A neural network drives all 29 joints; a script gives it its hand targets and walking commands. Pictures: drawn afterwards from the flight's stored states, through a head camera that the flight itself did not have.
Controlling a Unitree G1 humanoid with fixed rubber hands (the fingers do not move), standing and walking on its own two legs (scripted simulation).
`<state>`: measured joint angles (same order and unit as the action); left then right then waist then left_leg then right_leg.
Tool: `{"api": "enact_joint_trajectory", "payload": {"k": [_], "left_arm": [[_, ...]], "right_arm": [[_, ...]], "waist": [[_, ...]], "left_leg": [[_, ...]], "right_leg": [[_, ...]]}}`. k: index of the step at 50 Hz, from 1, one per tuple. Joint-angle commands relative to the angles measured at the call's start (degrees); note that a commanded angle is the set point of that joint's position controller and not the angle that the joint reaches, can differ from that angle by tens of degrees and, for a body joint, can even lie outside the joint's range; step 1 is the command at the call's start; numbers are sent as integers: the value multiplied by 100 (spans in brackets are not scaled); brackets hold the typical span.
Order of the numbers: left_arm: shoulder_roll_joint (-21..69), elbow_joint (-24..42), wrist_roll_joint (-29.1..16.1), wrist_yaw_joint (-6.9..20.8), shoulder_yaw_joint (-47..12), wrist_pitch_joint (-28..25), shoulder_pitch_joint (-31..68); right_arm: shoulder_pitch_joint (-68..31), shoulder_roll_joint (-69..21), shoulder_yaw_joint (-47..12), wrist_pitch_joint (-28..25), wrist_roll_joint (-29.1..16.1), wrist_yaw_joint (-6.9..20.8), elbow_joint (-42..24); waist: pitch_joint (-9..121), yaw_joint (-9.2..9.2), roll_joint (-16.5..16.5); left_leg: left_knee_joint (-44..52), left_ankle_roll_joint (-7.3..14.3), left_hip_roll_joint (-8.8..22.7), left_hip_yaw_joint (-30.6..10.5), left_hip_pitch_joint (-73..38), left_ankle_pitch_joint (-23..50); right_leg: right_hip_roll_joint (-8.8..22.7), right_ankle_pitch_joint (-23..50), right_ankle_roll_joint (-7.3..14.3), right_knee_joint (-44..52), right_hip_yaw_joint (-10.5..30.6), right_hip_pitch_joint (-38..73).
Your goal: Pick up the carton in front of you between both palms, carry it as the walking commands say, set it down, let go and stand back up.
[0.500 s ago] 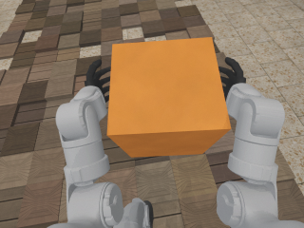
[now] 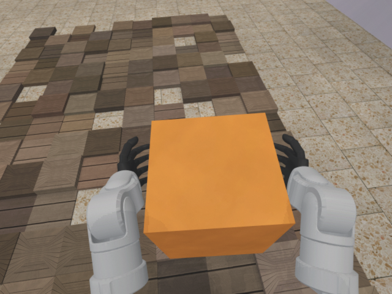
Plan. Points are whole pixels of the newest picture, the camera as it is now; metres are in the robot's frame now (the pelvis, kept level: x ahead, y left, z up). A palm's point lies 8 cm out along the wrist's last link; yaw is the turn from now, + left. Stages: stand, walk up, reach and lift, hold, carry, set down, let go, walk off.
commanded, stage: carry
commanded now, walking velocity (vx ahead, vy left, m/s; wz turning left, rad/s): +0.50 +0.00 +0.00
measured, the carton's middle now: (212, 193) +0.31 +0.01 +0.04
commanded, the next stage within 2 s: none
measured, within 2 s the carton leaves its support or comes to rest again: neither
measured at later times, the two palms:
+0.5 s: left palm (148, 68) +0.67 +0.18 +0.11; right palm (255, 69) +0.65 -0.12 +0.11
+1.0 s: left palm (166, 14) +1.01 +0.16 +0.12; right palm (246, 13) +1.02 -0.14 +0.11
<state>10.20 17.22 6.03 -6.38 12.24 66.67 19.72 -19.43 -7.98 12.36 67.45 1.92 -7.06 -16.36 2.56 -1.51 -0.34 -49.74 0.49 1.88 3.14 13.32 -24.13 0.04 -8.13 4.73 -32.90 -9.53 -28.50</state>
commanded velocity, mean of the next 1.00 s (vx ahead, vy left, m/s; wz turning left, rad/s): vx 0.50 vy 0.00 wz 0.00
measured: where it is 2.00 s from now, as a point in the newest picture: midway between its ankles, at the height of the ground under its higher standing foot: (210, 127)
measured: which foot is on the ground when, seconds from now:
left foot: up 0.00-0.36, down 0.38-0.88, up 0.90-1.00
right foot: down 0.00-0.44, up 0.46-0.84, down 0.86-1.00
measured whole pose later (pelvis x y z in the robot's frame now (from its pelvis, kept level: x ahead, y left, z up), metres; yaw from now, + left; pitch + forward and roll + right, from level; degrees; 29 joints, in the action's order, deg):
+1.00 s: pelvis +0.67 +0.00 -0.01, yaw -1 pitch +6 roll +1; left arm 5.2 11.9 0.5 -10.3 14.2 66.0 31.5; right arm -32.6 -3.6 12.9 67.7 -0.3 -10.0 -11.0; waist -1.4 -3.3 -0.3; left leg -72.5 2.0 -1.6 0.3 26.2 -25.8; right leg -1.0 -12.0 5.9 -31.4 -7.6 -25.3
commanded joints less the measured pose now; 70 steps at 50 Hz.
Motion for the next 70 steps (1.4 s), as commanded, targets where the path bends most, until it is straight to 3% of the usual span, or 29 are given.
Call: {"api": "enact_joint_trajectory", "payload": {"k": [1,3,5,10,14,18,20,21,22,23,25,30,33,39,41,42,43,44,45,46,49,54,61,63,64,65,66,67,70], "left_arm": [[4873,373,-2166,784,-4638,217,2533],[4956,578,-2463,877,-4810,198,2646],[4888,563,-2584,916,-4871,190,2519],[4258,247,-2362,865,-4643,114,2264],[3666,-323,-2006,647,-4175,22,2678],[3309,-1045,-1686,331,-3590,-69,3271],[3367,-1369,-1592,187,-3413,-109,3562],[3408,-1313,-1614,154,-3381,-128,3786],[3552,-1230,-1698,147,-3419,-135,3921],[3804,-1310,-1791,137,-3434,-175,4087],[4223,-1494,-1762,162,-3324,-287,4283],[4540,-1620,-1480,196,-3303,-495,4217],[4358,-1394,-1309,178,-3270,-500,4056],[3912,-845,-1347,246,-3343,-295,3825],[3772,-580,-1496,279,-3420,-218,4052],[3667,-563,-1573,280,-3424,-184,4047],[3522,-569,-1619,272,-3386,-145,3962],[3337,-632,-1674,247,-3340,-90,3929],[3126,-699,-1758,199,-3384,-64,3983],[3386,-596,-1991,202,-3512,-23,3939],[4013,219,-2577,344,-3832,70,4780],[4207,540,-2656,490,-4016,271,4129],[4068,796,-2224,681,-4170,530,2595],[3969,858,-2128,678,-4204,589,2272],[4000,958,-2126,684,-4273,643,2266],[4055,1050,-2124,702,-4348,681,2243],[4166,1181,-2137,742,-4348,706,2084],[4234,1337,-2149,800,-4365,713,1868],[4626,1490,-2120,856,-4357,617,1675]], "right_arm": [[-2639,-4706,-4188,118,-1420,808,-582],[-2233,-4579,-4135,92,-1179,735,-677],[-1926,-4742,-4134,68,-1113,708,-518],[-1980,-4382,-4199,10,-1102,620,-352],[-2825,-3768,-4064,-39,-1178,512,-118],[-3481,-3317,-3539,-123,-1170,339,502],[-3664,-3195,-3215,-194,-1101,241,998],[-3722,-3225,-3111,-272,-1108,191,1250],[-3518,-3414,-3044,-329,-1099,176,1426],[-3636,-3632,-3045,-352,-1144,191,1507],[-4216,-4251,-3381,-484,-1431,270,1216],[-5164,-4913,-3904,-737,-1982,504,897],[-5061,-4910,-4043,-722,-2089,539,775],[-4612,-4603,-4111,-526,-2016,495,575],[-4723,-4484,-4130,-464,-2023,460,361],[-4806,-4381,-4124,-419,-2044,424,265],[-4884,-4232,-4094,-360,-2036,373,189],[-4931,-4104,-4002,-280,-1955,315,178],[-4571,-4009,-3881,-161,-1897,262,239],[-4649,-3825,-3746,-91,-1850,201,89],[-4722,-4037,-3510,-32,-1610,137,-134],[-3676,-4021,-3386,109,-1021,132,-359],[-2652,-4230,-4060,415,-1149,418,-1017],[-2349,-4287,-4142,502,-1300,523,-1008],[-2274,-4302,-4149,514,-1318,568,-906],[-2031,-4341,-4180,527,-1372,615,-809],[-1765,-4413,-4240,519,-1457,660,-832],[-1578,-4565,-4338,476,-1566,705,-931],[-1938,-5100,-4665,451,-1926,825,-1685]], "waist": [[2350,-237,693],[2001,-50,229],[1850,-9,409],[1583,-180,837],[1190,-223,805],[915,-120,741],[1332,102,95],[1979,405,-686],[2561,767,-1810],[2371,698,-1629],[2361,724,-301],[2284,560,-770],[2103,621,-612],[1614,723,-369],[1667,428,-502],[2036,-8,-447],[2406,-357,-102],[2583,-368,875],[3225,-231,2005],[3211,-294,1613],[2707,-247,387],[2480,-135,534],[1571,-277,898],[1635,55,1069],[1957,254,563],[2446,408,18],[2916,407,-742],[3004,410,-1653],[1978,355,134]], "left_leg": [[-2701,115,-188,-559,2780,-9],[-1729,80,122,-538,2770,317],[-586,17,135,-335,2211,298],[1125,-72,31,139,2126,1800],[1713,19,75,155,2200,2433],[2129,262,-13,481,1473,1898],[2141,383,-338,804,-268,1499],[2038,819,130,-252,-1840,1208],[2599,1255,1127,-2138,-2690,1283],[2824,1362,1486,-2895,-2827,2417],[2622,1312,1397,-2552,-2253,3007],[2869,1170,1128,-1643,-1908,2447],[2855,1259,1148,-1456,-1983,2741],[2671,889,784,-828,-2046,3608],[2357,638,638,-432,-1651,4523],[1537,419,482,-21,-1280,5096],[354,267,196,176,-511,4484],[-900,175,-159,38,797,1033],[-2748,45,-806,-220,2427,-688],[-3194,159,-489,-477,2982,-589],[-2495,168,-116,-465,3042,-41],[-675,3,68,-142,2934,288],[2016,52,-418,829,1912,2545],[2238,208,-508,962,838,2643],[2413,359,-624,1135,-285,2697],[2318,629,-107,659,-2047,3109],[2242,1264,1179,-1270,-3622,3396],[2711,1797,1864,-2892,-3958,3325],[3073,1237,1712,-2034,-2437,2616]], "right_leg": [[1937,1823,1175,1138,3443,4030],[1794,1255,773,1423,2857,3445],[1655,850,557,1747,2318,2931],[1279,1429,463,1779,1239,3135],[1176,1240,387,1668,998,3140],[1254,927,236,1434,877,2787],[764,1595,-9,131,414,2102],[484,1533,-305,-1227,232,909],[-87,-216,-580,-3046,89,-204],[-367,-1963,-507,-3791,651,-1031],[50,-1761,-279,-3528,1106,-1092],[201,-1089,-363,-2073,893,-1084],[311,-304,-417,-1313,888,-1286],[174,1144,-300,362,522,-786],[-23,1272,-219,733,128,559],[-231,1249,-181,780,-217,1845],[-120,877,-132,620,18,3147],[1134,2148,-46,62,1596,4244],[2181,1498,1193,584,3995,5447],[2127,1043,1276,841,4164,5341],[1780,2569,924,778,2942,4340],[1645,2670,729,1203,2127,3981],[880,3994,240,1177,614,3701],[989,4681,65,657,411,3380],[746,4814,-139,-480,92,2971],[716,3632,-384,-1821,118,1746],[257,722,-596,-3352,280,-123],[-380,-2107,-665,-4578,519,-1424],[418,-1640,-420,-3986,1107,-1643]]}}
